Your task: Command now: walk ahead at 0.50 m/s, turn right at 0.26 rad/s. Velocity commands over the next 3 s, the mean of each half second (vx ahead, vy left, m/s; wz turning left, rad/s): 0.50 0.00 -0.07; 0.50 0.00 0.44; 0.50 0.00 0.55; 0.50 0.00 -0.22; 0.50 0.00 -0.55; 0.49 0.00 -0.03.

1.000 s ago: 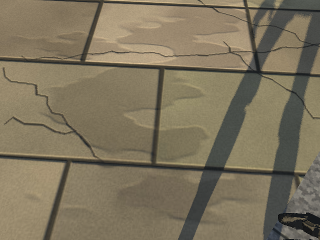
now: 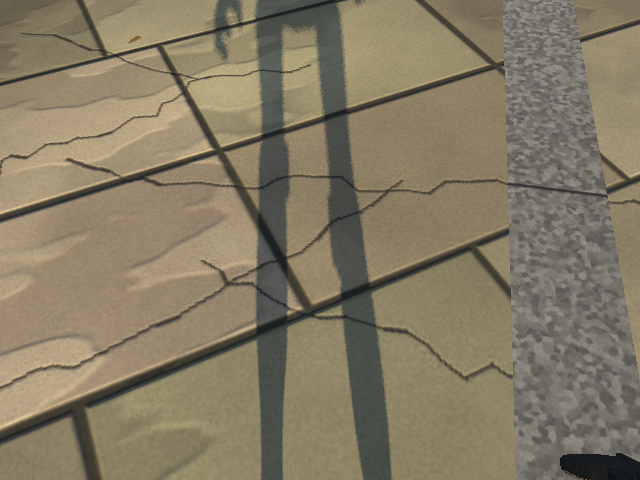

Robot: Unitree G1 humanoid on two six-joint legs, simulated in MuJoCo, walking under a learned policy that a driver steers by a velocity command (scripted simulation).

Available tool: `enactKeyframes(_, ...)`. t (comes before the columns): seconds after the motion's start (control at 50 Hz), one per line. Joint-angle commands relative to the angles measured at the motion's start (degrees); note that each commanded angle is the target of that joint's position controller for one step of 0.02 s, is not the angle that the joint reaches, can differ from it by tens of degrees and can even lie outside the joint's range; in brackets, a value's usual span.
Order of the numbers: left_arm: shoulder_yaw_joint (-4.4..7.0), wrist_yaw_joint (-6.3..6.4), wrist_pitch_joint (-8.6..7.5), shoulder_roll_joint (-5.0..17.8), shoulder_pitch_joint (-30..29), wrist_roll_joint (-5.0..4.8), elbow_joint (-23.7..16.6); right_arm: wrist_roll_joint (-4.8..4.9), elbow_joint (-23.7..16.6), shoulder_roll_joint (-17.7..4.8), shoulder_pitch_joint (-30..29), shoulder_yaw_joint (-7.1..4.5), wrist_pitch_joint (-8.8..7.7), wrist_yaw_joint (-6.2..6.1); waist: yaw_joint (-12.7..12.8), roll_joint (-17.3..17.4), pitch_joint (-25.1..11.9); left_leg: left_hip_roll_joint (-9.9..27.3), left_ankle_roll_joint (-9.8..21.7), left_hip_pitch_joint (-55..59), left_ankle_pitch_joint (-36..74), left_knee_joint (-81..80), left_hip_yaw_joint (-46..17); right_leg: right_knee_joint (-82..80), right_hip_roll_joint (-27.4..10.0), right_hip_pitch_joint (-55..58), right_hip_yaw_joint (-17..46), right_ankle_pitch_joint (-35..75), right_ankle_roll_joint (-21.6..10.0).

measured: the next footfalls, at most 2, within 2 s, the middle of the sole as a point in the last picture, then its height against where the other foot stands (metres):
right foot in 0.46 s outside the picture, level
left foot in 1.00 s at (285, 391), level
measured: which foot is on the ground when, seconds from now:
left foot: down 0.00-0.48, up 0.50-0.98, down 1.00-1.00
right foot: up 0.00-0.44, down 0.46-1.00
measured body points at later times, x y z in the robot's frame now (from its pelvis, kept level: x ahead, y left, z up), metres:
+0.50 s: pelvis +0.27 -0.03 +0.00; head +0.31 -0.04 +0.45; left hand +0.52 +0.19 -0.06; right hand +0.24 -0.31 -0.13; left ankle +0.11 +0.11 -0.70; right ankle +0.37 -0.14 -0.72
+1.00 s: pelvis +0.53 +0.02 -0.01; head +0.56 +0.04 +0.44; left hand +0.48 +0.30 -0.14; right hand +0.80 -0.17 -0.09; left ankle +0.63 +0.13 -0.73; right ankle +0.38 -0.14 -0.71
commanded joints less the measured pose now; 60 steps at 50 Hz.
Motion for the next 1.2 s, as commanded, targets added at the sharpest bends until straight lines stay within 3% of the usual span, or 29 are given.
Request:
enactKeyframes(0.02, 0.49, -0.17, -1.78, 6.9, 3.1, -1.26, -4.4, 1.52, 1.4, -9.9, 17.3, -3.51, 0.12, 0.13, -7.8, 11.9, -10.3, 23.4, 13.9, 39.8, -25.2, -15.2, -42.3, 31.1, -2.2, -35.6, 0.1, -2.0, 0.8)
enactKeyframes(0.06, 0.49, -0.34, -2.0, 6.8, -6.2, 0.03, -6.6, 0.54, 0.8, -7.0, 11.6, -2.25, 0.93, -0.08, -6.8, 4.6, -0.7, 18.6, 11.4, 26.3, -15.5, -16.9, -27.9, 27.7, -6.4, -35.1, -3.9, 5.6, 0.7)
enactKeyframes(0.1, 0.52, -0.73, -2.07, 5.0, -5.9, 0.53, -6.5, -0.02, 1.1, -5.3, 9.7, -1.49, 0.84, -0.27, -4.3, 6.6, 0.4, 15.1, 10.4, 20.3, -5.9, -19.1, -20.9, 21.6, -9.4, -30.4, -5.1, 9.9, 0.9)
enactKeyframes(0.14, 0.07, -0.91, -1.88, 3.1, -5.1, 0.5, -6.2, 0.57, 2.0, -5.8, 10.4, -1.53, 0.6, -0.34, -3.8, 7.5, -0.3, 14.1, 11.2, 18.9, 0.5, -20.6, -16.7, 17.7, -10.0, -29.0, -6.8, 11.2, 1.7)
enactKeyframes(0.26, -1.29, -1.52, -2.58, 0.3, -15.5, 0.74, -8.8, 1.52, 4.7, -9.3, 13.7, -2.22, 1.46, -1.08, -6.7, 5.4, 1.2, 12.3, 10.4, 19.1, 9.4, -22.7, -7.4, -3.3, -9.5, -27.4, -9.8, 27.0, 3.4)
enactKeyframes(0.34, -1.27, -2.46, -3.07, 0.7, -21.6, 0.03, -10.5, 1.95, 7.2, -9.9, 18.1, -2.17, 2.38, -1.17, -8.7, 5.4, 2.6, 13.9, 9.6, 22.0, 9.8, -21.3, -6.6, -10.5, -7.7, -24.9, -10.8, 30.8, 2.9)
enactKeyframes(0.4, -0.77, -3.15, -3.62, 2.0, -23.0, 0.04, -11.6, 2.21, 8.6, -10.6, 19.2, -2.39, 3.45, -1.51, -7.4, 5.8, 3.2, 16.1, 8.4, 26.2, 13.8, -17.8, -8.7, -14.3, -6.8, -23.1, -10.3, 25.7, 1.0)
enactKeyframes(0.44, 0.63, -2.9, -4.01, 4.6, -15.3, 0.4, -9.6, 2.32, 8.4, -11.6, 17.4, -2.57, 4.0, -1.82, -2.2, 5.9, -1.0, 14.3, 6.7, 25.3, 25.7, -9.3, -7.6, -17.8, -4.7, -10.7, -11.9, 24.5, -1.0)
enactKeyframes(0.46, 2.02, -2.3, -4.01, 7.6, -6.6, 0.9, -7.3, 1.85, 7.9, -10.2, 17.0, -1.97, 3.92, -1.86, 1.8, 4.9, -7.2, 11.3, 4.9, 19.8, 25.5, 1.1, -5.7, -16.7, -6.8, 3.4, -10.5, 26.0, -2.9)
enactKeyframes(0.48, 3.2, -1.45, -3.63, 12.4, 4.1, 1.69, -6.0, -0.05, 5.8, -5.9, 16.8, -0.38, 3.62, -1.88, 5.4, -3.5, -17.2, 6.4, 2.4, 7.5, 5.7, 20.1, -2.8, -14.3, -19.6, 21.0, 2.8, 28.0, -6.4)
enactKeyframes(0.5, 3.26, -1.85, -3.08, 13.8, 4.5, 1.77, -5.1, 1.53, 5.7, -1.4, 24.6, 0.84, 2.63, -1.67, 1.3, -17.9, -23.5, -0.4, 0.2, -10.5, -26.6, 35.6, -4.0, -21.3, -29.6, 32.7, 25.8, 15.2, -13.9)
enactKeyframes(0.52, 1.94, -1.81, -2.96, 8.0, 3.0, 1.21, -5.4, 2.88, 6.5, -8.2, 20.6, -0.85, 2.31, -1.63, 3.3, -9.7, -17.0, 2.8, 0.2, -15.7, -25.1, 41.1, -8.0, -24.4, -27.3, 27.3, 24.3, 7.7, -11.9)
enactKeyframes(0.54, 1.17, -1.67, -3.09, 5.9, -0.4, 0.83, -5.3, 3.38, 5.1, -9.9, 15.9, -1.61, 2.2, -1.55, 2.7, -7.3, -9.3, 5.0, 0.4, -17.8, -19.5, 41.1, -6.9, -25.8, -25.4, 20.0, 15.5, 9.2, -9.8)
enactKeyframes(0.56, 0.69, -1.8, -3.3, 4.7, -4.0, 1.07, -5.3, 2.95, 5.0, -8.9, 13.9, -1.6, 2.41, -1.78, 0.8, -3.9, -5.7, 7.1, -0.1, -15.6, -14.8, 39.3, -6.0, -27.8, -22.9, 13.1, 9.9, 13.9, -8.7)
enactKeyframes(0.6, 0.31, -2.02, -4.02, 2.6, -8.2, 1.75, -4.7, 2.36, 5.3, -6.9, 14.5, -1.83, 3.61, -1.77, -2.4, -5.1, -2.0, 9.5, -0.8, -10.7, -9.5, 36.0, -6.1, -31.8, -19.9, 4.3, 1.5, 20.2, -7.9)
enactKeyframes(0.64, 0.6, -1.97, -4.88, 2.5, -9.4, 1.74, -3.6, 2.51, 5.2, -4.6, 14.9, -1.63, 4.83, -1.73, -3.8, -4.3, -0.6, 10.0, -1.5, -9.3, -7.5, 34.9, -5.8, -34.5, -19.4, 0.7, -3.5, 25.4, -8.4)
enactKeyframes(0.7, 1.29, -1.4, -5.27, 4.1, -8.9, 1.99, -1.8, 2.05, 3.4, -4.0, 11.4, -1.67, 5.6, -1.7, -3.9, -2.3, 1.4, 10.3, -2.4, -13.2, -1.3, 29.5, -6.6, -36.0, -19.6, 0.8, -9.4, 30.9, -8.7)
enactKeyframes(0.8, 1.94, -0.45, -4.42, 6.6, -6.9, 1.54, 0.2, 1.81, 0.5, -2.5, 2.8, -0.79, 4.94, 0.15, -0.9, -0.8, 3.8, 9.1, -1.5, -11.5, 10.6, 13.3, -2.0, -36.9, -18.4, 3.0, -18.1, 32.7, -7.1)
enactKeyframes(0.9, 2.81, -0.18, -2.4, 8.8, -3.3, 0.07, 2.7, 1.85, -3.7, -3.3, -3.7, -0.82, 5.1, 1.68, 0.5, -0.8, 5.3, 7.4, 1.5, -13.1, 4.8, 6.2, 1.6, -32.3, -21.3, 13.0, -21.4, 40.1, -5.5)
enactKeyframes(0.94, 3.26, 0.14, -1.53, 10.4, -4.2, -0.32, 2.6, 1.78, -4.4, -5.0, -1.7, -1.73, 5.41, 1.96, -1.8, -2.8, 2.5, 4.0, 3.7, -7.4, -1.1, 5.9, 5.0, -25.2, -21.3, 15.1, -23.1, 57.9, -4.1)
enactKeyframes(0.98, 3.29, 0.54, -0.59, 11.1, -5.8, -0.75, 2.1, 2.02, -1.8, -9.0, 10.7, -4.22, 5.73, 1.48, -9.2, -2.8, -4.6, -1.0, 7.0, 10.0, -1.5, 2.5, 7.2, -7.1, -19.0, 11.3, -25.4, 67.4, -1.8)
enactKeyframes(1.0, 2.53, 0.78, -0.86, 9.4, -5.1, 0.14, 1.4, 2.15, 0.7, -13.5, 20.4, -6.35, 6.28, 0.37, -13.4, 1.6, -9.8, 1.7, 9.9, 27.6, 0.0, 0.6, -0.4, 9.3, -16.6, -1.3, -25.5, 53.6, 0.9)
enactKeyframes(1.02, -0.2, -0.02, -2.27, 0.6, 0.1, 2.49, -1.8, 2.69, 0.5, -20.0, 18.9, -7.28, 6.06, -0.25, -6.2, 17.3, -13.2, 16.6, 20.2, 45.7, -8.3, -4.2, -32.4, 29.8, -4.7, -28.0, -21.9, -0.9, 4.8)
enactKeyframes(1.04, -0.11, -0.84, -4.63, 4.0, -4.4, 0.66, -2.3, 2.03, -1.7, -16.2, 20.3, -5.88, 5.01, 0.11, -9.7, 10.7, -21.5, 21.3, 23.4, 49.8, -15.2, -12.9, -48.3, 36.9, -2.5, -34.5, -7.4, -7.2, 4.1)
enactKeyframes(1.06, 0.69, -1.37, -5.88, 7.0, -10.2, -1.57, -4.2, 1.49, -1.2, -12.7, 18.5, -4.9, 4.14, 0.32, -10.7, 7.5, -13.9, 19.9, 20.1, 45.4, -11.5, -14.4, -40.3, 36.1, -5.5, -39.2, -6.2, -1.8, 2.7)
enactKeyframes(1.08, 0.38, -1.17, -6.61, 6.3, -11.3, -1.17, -4.5, 1.73, -1.4, -11.2, 15.5, -4.46, 3.66, 0.27, -8.4, 4.0, -8.7, 17.3, 18.1, 37.4, -6.3, -14.1, -33.0, 31.2, -8.0, -37.9, -6.5, 3.3, 1.8)
enactKeyframes(1.1, 0.65, -0.72, -6.73, 6.5, -11.3, 0.38, -3.8, 1.67, -2.0, -9.4, 11.5, -3.93, 3.58, 0.14, -5.9, 2.0, -5.4, 15.1, 16.5, 29.6, 0.1, -14.4, -27.6, 26.1, -9.8, -34.3, -6.6, 6.3, 2.1)
enactKeyframes(1.12, 1.1, -0.64, -6.19, 7.1, -10.3, 1.13, -3.4, 1.02, -3.1, -7.8, 9.1, -3.29, 3.51, -0.13, -3.9, 2.9, -4.4, 13.5, 15.9, 24.3, 5.5, -15.5, -24.1, 23.2, -11.0, -30.0, -6.2, 8.5, 2.4)
enactKeyframes(1.2, 0.69, -0.62, -3.92, 4.5, -11.0, 2.01, -4.1, 1.26, -3.2, -9.4, 9.5, -3.69, 3.27, -1.27, -2.5, 2.9, -2.1, 10.9, 16.0, 15.1, 13.9, -18.2, -17.9, 13.1, -10.2, -26.3, -8.1, 14.0, 5.7)
Over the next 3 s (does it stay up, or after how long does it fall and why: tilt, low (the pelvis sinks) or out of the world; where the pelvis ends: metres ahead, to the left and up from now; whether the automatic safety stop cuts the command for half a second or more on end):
stays up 1.57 0.33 0.00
